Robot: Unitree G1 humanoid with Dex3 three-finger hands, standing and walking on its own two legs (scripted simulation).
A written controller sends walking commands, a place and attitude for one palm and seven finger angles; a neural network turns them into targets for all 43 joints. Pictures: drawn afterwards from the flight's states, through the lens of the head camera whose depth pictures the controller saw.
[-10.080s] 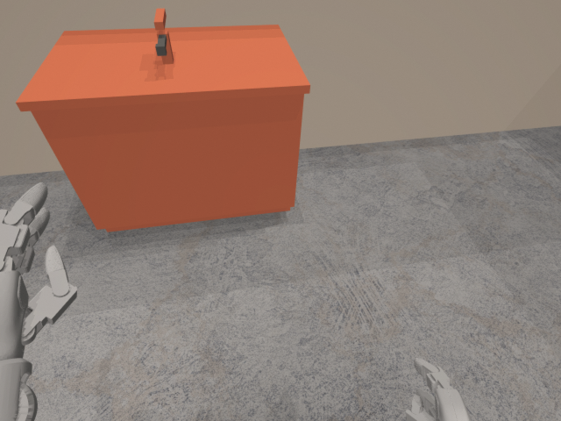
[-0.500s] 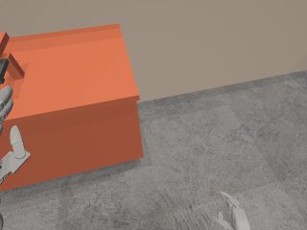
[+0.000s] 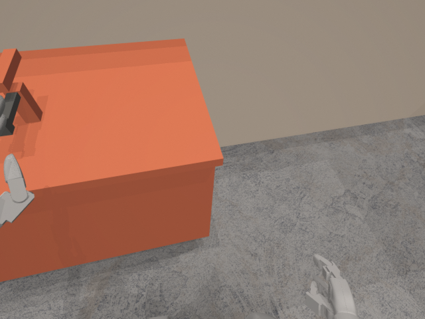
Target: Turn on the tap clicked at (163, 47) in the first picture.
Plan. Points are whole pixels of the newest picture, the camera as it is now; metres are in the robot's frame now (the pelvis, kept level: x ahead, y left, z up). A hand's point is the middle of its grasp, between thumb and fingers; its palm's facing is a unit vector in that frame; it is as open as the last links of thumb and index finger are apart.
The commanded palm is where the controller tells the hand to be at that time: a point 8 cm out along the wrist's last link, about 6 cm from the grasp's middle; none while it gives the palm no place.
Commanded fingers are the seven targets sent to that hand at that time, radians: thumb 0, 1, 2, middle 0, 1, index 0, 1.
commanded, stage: come to a stop and stand still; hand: left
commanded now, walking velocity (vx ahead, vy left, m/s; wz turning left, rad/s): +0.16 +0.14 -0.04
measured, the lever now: (2, 127) +0.46 +0.48 +0.05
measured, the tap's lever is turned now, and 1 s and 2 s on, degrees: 0 0 0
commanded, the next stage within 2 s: look again from close up in 1.06 s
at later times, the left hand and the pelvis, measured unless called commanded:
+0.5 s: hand (42, 193) +0.24 +0.23 +0.18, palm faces +0.34 -0.84 -0.41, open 7.4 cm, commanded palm +0.18 +0.29 +0.19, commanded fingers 0.00 0.90 0.90 -0.20 -0.30 -0.20 -0.30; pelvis +0.02 +0.01 +0.00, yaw +0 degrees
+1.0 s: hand out of the picture +0.21 +0.32 +0.19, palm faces +0.38 -0.85 -0.37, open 7.4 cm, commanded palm +0.15 +0.34 +0.19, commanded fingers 0.00 0.90 0.90 -0.20 -0.30 -0.20 -0.30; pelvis -0.03 +0.07 +0.01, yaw -3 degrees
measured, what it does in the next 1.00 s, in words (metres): steps on the spot: right foot, then left foot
